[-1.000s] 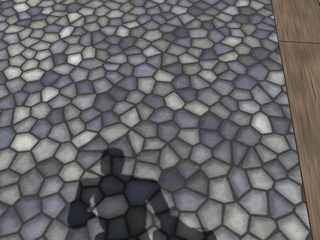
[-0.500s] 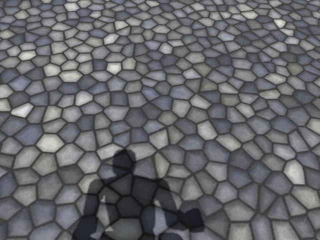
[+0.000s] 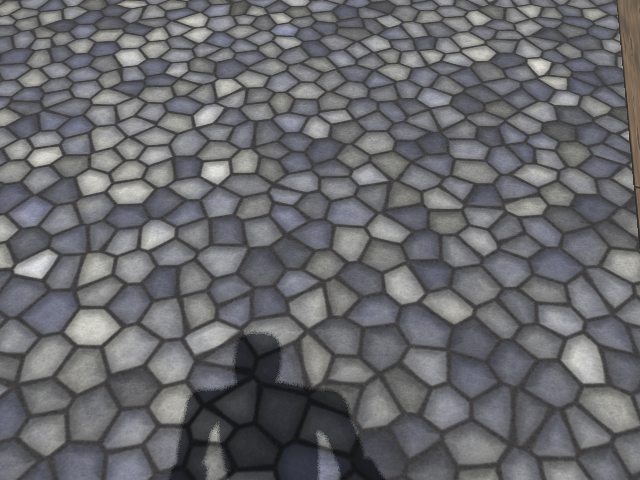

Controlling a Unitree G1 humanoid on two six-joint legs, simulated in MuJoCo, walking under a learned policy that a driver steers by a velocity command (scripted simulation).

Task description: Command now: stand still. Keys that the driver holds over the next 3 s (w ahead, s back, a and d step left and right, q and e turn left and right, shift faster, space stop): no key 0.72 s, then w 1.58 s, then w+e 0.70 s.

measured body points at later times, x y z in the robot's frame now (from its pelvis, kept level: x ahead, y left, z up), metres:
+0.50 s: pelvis +0.01 -0.01 +0.00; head +0.02 -0.01 +0.45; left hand +0.00 +0.21 -0.16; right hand +0.01 -0.23 -0.16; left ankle +0.05 +0.10 -0.74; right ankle -0.02 -0.11 -0.74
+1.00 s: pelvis +0.07 +0.01 -0.01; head +0.07 +0.03 +0.44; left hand -0.02 +0.24 -0.17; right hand +0.10 -0.22 -0.15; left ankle +0.09 +0.10 -0.74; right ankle -0.03 -0.11 -0.74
